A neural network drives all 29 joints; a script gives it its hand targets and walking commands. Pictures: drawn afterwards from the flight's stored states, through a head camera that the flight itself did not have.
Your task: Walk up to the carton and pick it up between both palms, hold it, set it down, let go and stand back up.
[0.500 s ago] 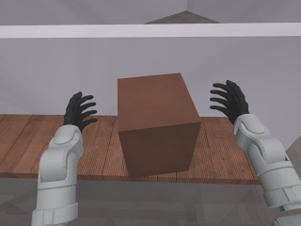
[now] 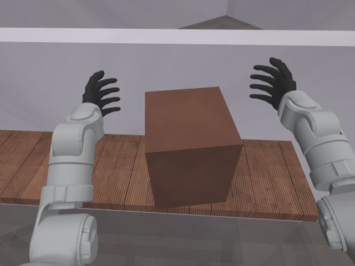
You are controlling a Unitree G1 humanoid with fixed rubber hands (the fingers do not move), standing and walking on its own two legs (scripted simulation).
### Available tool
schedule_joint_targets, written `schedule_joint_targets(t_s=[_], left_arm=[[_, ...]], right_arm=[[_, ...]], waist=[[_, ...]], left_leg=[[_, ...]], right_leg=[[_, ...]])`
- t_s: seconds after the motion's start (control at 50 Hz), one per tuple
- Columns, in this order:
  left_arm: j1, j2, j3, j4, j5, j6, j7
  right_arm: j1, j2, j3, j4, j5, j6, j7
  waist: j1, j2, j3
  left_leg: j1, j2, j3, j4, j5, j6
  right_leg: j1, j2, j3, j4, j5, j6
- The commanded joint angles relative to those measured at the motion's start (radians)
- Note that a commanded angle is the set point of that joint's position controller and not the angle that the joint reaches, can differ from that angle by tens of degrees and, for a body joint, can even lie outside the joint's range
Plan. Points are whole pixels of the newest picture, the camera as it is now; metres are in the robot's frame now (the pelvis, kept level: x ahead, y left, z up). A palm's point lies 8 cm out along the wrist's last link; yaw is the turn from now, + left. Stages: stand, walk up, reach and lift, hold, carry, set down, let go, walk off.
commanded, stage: reach and lift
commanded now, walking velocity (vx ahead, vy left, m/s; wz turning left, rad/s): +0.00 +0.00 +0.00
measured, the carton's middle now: (186, 149) +0.43 +0.05 +0.02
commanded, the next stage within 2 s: none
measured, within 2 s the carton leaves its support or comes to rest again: neither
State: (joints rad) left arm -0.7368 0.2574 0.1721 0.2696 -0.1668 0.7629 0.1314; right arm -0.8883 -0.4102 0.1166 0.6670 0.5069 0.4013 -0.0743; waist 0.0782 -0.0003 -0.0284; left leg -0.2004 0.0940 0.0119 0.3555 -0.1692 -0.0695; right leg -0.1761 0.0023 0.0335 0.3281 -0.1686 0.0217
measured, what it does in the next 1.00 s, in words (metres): stands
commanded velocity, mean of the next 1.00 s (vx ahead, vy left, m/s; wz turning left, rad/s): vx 0.00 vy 0.00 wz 0.00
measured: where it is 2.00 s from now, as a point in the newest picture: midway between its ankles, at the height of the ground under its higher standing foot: outside the picture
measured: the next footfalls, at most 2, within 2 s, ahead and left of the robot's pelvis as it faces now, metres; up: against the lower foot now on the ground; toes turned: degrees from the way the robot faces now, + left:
none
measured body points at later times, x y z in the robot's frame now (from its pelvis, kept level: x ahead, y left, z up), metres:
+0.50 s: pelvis +0.01 +0.00 +0.00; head +0.02 +0.01 +0.45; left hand +0.41 +0.24 +0.17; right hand +0.47 -0.14 +0.17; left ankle +0.01 +0.16 -0.75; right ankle +0.00 -0.13 -0.75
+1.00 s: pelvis +0.00 +0.00 +0.00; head +0.03 +0.00 +0.44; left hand +0.40 +0.23 +0.08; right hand +0.46 -0.12 +0.10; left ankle +0.01 +0.16 -0.75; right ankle +0.00 -0.13 -0.75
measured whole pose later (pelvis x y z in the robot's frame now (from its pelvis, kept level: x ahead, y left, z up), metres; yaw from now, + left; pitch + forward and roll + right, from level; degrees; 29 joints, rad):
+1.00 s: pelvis +0.00 +0.00 +0.00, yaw +0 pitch +9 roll -1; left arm -0.77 0.14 0.15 0.98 -0.08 0.01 0.12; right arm -0.89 -0.23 0.09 1.15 0.32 -0.06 -0.08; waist 0.12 0.00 -0.13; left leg -0.40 0.10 -0.01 0.42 -0.18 -0.07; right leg -0.35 0.01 0.02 0.37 -0.17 0.02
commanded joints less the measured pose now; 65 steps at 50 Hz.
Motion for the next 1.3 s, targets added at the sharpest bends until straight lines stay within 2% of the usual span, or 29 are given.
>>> schedule_joint_targets(t_s=[0.0, 0.04, 0.08, 0.12, 0.16, 0.2, 0.24, 0.26, 0.28, 0.36, 0.4, 0.42, 0.44, 0.46, 0.48, 0.5, 0.52, 0.54, 0.56, 0.62, 0.74, 0.88, 0.92, 0.96, 1.08, 1.14, 1.18, 1.24, 1.28], left_arm=[[-0.453, 0.171, 0.043, -0.074, 0.003, -0.04, 0.0], [-0.49, 0.174, 0.018, -0.113, -0.008, -0.049, 0.001], [-0.573, 0.166, -0.007, -0.093, -0.014, -0.068, 0.008], [-0.59, 0.162, -0.022, -0.012, -0.006, -0.052, 0.005], [-0.537, 0.169, -0.013, 0.018, -0.019, -0.052, 0.007], [-0.577, 0.174, -0.009, 0.032, -0.012, -0.076, 0.005], [-0.542, 0.171, -0.009, 0.027, 0.003, -0.083, -0.007], [-0.558, 0.162, 0.012, 0.073, 0.011, -0.094, -0.012], [-0.524, 0.163, -0.01, 0.048, -0.004, -0.108, -0.016], [-0.479, 0.156, 0.003, 0.113, 0.01, -0.157, -0.019], [-0.47, 0.123, 0.007, 0.077, 0.027, -0.177, -0.016], [-0.457, 0.117, -0.003, 0.036, 0.02, -0.197, -0.018], [-0.456, 0.131, 0.018, 0.026, 0.029, -0.213, -0.016], [-0.413, 0.106, -0.006, 0.103, 0.032, -0.227, -0.026], [-0.481, 0.094, -0.005, 0.075, 0.042, -0.246, -0.027], [-0.452, 0.084, -0.018, 0.106, 0.042, -0.259, -0.025], [-0.453, 0.093, 0.024, 0.076, 0.052, -0.289, -0.017], [-0.433, 0.079, -0.02, 0.081, 0.038, -0.304, -0.016], [-0.417, 0.078, 0.0, 0.096, 0.042, -0.316, -0.016], [-0.465, 0.041, -0.017, 0.059, 0.05, -0.391, -0.013], [-0.442, 0.061, 0.017, 0.293, 0.074, -0.537, -0.019], [-0.406, 0.003, -0.016, 0.521, 0.098, -0.731, -0.015], [-0.41, 0.014, 0.012, 0.59, 0.095, -0.778, -0.017], [-0.436, -0.024, -0.021, 0.581, 0.09, -0.826, -0.007], [-0.5, -0.034, -0.061, 0.604, 0.055, -0.898, 0.008], [-0.502, -0.059, -0.085, 0.649, 0.046, -0.915, 0.01], [-0.504, -0.038, -0.044, 0.7, 0.064, -0.926, 0.013], [-0.527, -0.065, -0.065, 0.693, 0.066, -0.939, 0.013], [-0.494, -0.098, -0.061, 0.714, 0.07, -0.941, 0.019]], right_arm=[[-0.519, -0.159, -0.064, -0.114, 0.002, -0.031, -0.008], [-0.539, -0.164, -0.083, -0.158, 0.005, -0.045, -0.015], [-0.556, -0.168, -0.082, -0.065, -0.005, -0.04, -0.005], [-0.596, -0.191, -0.06, 0.046, 0.025, -0.031, 0.004], [-0.587, -0.165, -0.029, -0.004, 0.028, -0.034, 0.009], [-0.624, -0.179, -0.042, -0.015, 0.016, -0.059, 0.006], [-0.552, -0.168, -0.06, 0.07, -0.002, -0.053, -0.001], [-0.591, -0.158, -0.04, 0.064, -0.007, -0.058, -0.002], [-0.57, -0.149, -0.019, 0.016, 0.009, -0.066, 0.002], [-0.522, -0.138, -0.024, 0.095, -0.015, -0.085, 0.008], [-0.519, -0.106, -0.033, 0.028, -0.033, -0.116, 0.0], [-0.479, -0.115, -0.05, 0.04, -0.053, -0.129, -0.001], [-0.478, -0.087, -0.016, 0.017, -0.039, -0.139, 0.0], [-0.423, -0.098, -0.05, 0.08, -0.074, -0.148, 0.0], [-0.479, -0.078, -0.042, 0.075, -0.072, -0.16, 0.003], [-0.476, -0.084, -0.06, 0.064, -0.096, -0.181, -0.002], [-0.489, -0.057, -0.066, -0.001, -0.107, -0.207, -0.01], [-0.471, -0.071, -0.066, -0.012, -0.1, -0.216, -0.009], [-0.467, -0.079, -0.06, -0.005, -0.114, -0.228, -0.013], [-0.463, -0.052, -0.095, -0.009, -0.146, -0.281, -0.02], [-0.452, 0.013, -0.079, 0.101, -0.172, -0.361, -0.034], [-0.396, 0.049, -0.046, 0.346, -0.18, -0.453, -0.011], [-0.431, 0.064, -0.043, 0.346, -0.192, -0.483, -0.013], [-0.444, 0.047, -0.054, 0.358, -0.196, -0.518, -0.004], [-0.464, 0.055, -0.055, 0.407, -0.199, -0.569, 0.002], [-0.497, 0.054, -0.051, 0.412, -0.182, -0.575, 0.003], [-0.495, 0.055, -0.032, 0.419, -0.182, -0.572, 0.005], [-0.484, 0.073, -0.051, 0.454, -0.195, -0.572, 0.009], [-0.488, 0.088, -0.026, 0.443, -0.183, -0.582, 0.01]], waist=[[0.004, -0.035, -0.439], [-0.018, -0.019, -0.501], [-0.02, 0.058, -0.517], [-0.018, 0.067, -0.453], [-0.004, -0.003, -0.468], [0.006, 0.042, -0.534], [-0.026, 0.023, -0.517], [0.007, 0.01, -0.484], [-0.015, 0.001, -0.494], [0.011, 0.006, -0.421], [0.021, 0.016, -0.485], [-0.01, 0.016, -0.506], [0.036, 0.034, -0.495], [-0.009, 0.012, -0.428], [0.006, 0.048, -0.436], [-0.005, 0.025, -0.443], [0.025, -0.005, -0.511], [0.001, 0.025, -0.516], [0.006, -0.004, -0.514], [0.002, 0.042, -0.632], [0.007, -0.028, -0.561], [0.039, 0.014, -0.547], [0.055, -0.031, -0.572], [0.049, 0.013, -0.614], [0.017, 0.008, -0.669], [0.016, 0.001, -0.686], [0.054, -0.006, -0.68], [0.029, 0.006, -0.701], [0.046, 0.0, -0.668]], left_leg=[[0.157, -0.116, 0.056, 0.004, 0.271, 0.024], [0.188, -0.118, 0.057, 0.018, 0.324, 0.011], [0.197, -0.113, 0.054, 0.019, 0.293, -0.005], [0.197, -0.107, 0.039, 0.02, 0.3, -0.002], [0.183, -0.112, 0.045, 0.017, 0.323, 0.004], [0.184, -0.115, 0.051, 0.039, 0.365, -0.006], [0.218, -0.113, 0.049, 0.038, 0.392, -0.009], [0.18, -0.11, 0.06, 0.027, 0.365, -0.01], [0.177, -0.116, 0.048, 0.032, 0.377, -0.002], [0.175, -0.108, 0.052, 0.012, 0.32, 0.001], [0.19, -0.108, 0.06, 0.029, 0.4, -0.01], [0.201, -0.107, 0.058, 0.036, 0.427, -0.015], [0.199, -0.112, 0.059, 0.048, 0.442, -0.017], [0.186, -0.108, 0.052, 0.036, 0.393, -0.01], [0.182, -0.104, 0.054, 0.039, 0.382, -0.017], [0.175, -0.105, 0.048, 0.028, 0.369, -0.009], [0.172, -0.106, 0.055, 0.039, 0.404, -0.002], [0.175, -0.109, 0.054, 0.05, 0.403, -0.009], [0.165, -0.106, 0.061, 0.058, 0.427, -0.014], [0.189, -0.104, 0.051, 0.079, 0.45, -0.019], [0.06, -0.115, 0.055, 0.069, 0.323, 0.005], [0.056, -0.107, 0.073, 0.064, 0.357, -0.01], [0.002, -0.106, 0.076, 0.073, 0.34, 0.002], [0.0, -0.102, 0.076, 0.096, 0.392, -0.021], [0.03, -0.093, 0.073, 0.132, 0.414, -0.03], [-0.007, -0.092, 0.068, 0.145, 0.409, -0.025], [-0.044, -0.101, 0.082, 0.141, 0.394, -0.029], [-0.016, -0.095, 0.073, 0.15, 0.405, -0.03], [-0.018, -0.086, 0.069, 0.153, 0.434, -0.032]], right_leg=[[0.12, 0.065, -0.04, -0.015, 0.287, 0.021], [0.142, 0.072, -0.044, -0.02, 0.35, 0.024], [0.097, 0.075, -0.055, -0.024, 0.256, 0.016], [0.076, 0.073, -0.047, -0.03, 0.255, 0.003], [0.116, 0.071, -0.047, -0.029, 0.295, 0.018], [0.119, 0.075, -0.055, -0.016, 0.33, 0.018], [0.122, 0.081, -0.049, -0.017, 0.385, 0.023], [0.138, 0.078, -0.055, -0.016, 0.352, 0.022], [0.154, 0.074, -0.061, -0.001, 0.384, 0.027], [0.1, 0.08, -0.065, -0.023, 0.246, 0.025], [0.124, 0.084, -0.067, -0.012, 0.323, 0.025], [0.116, 0.088, -0.072, -0.013, 0.349, 0.026], [0.144, 0.083, -0.065, -0.003, 0.363, 0.026], [0.096, 0.085, -0.069, -0.019, 0.319, 0.023], [0.092, 0.086, -0.075, -0.016, 0.272, 0.015], [0.093, 0.08, -0.068, -0.021, 0.285, 0.022], [0.108, 0.084, -0.067, -0.006, 0.332, 0.033], [0.102, 0.087, -0.072, -0.003, 0.329, 0.03], [0.117, 0.089, -0.078, 0.001, 0.344, 0.029], [0.097, 0.091, -0.077, 0.006, 0.346, 0.025], [0.123, 0.058, -0.05, 0.022, 0.321, 0.032], [0.046, 0.062, -0.059, 0.016, 0.259, 0.016], [0.049, 0.058, -0.046, 0.032, 0.272, 0.02], [0.016, 0.068, -0.059, 0.037, 0.261, 0.004], [-0.054, 0.073, -0.065, 0.039, 0.255, -0.001], [-0.061, 0.07, -0.06, 0.058, 0.272, 0.0], [-0.054, 0.065, -0.057, 0.069, 0.263, 0.006], [-0.069, 0.068, -0.061, 0.06, 0.238, -0.009], [-0.074, 0.069, -0.057, 0.067, 0.247, -0.009]])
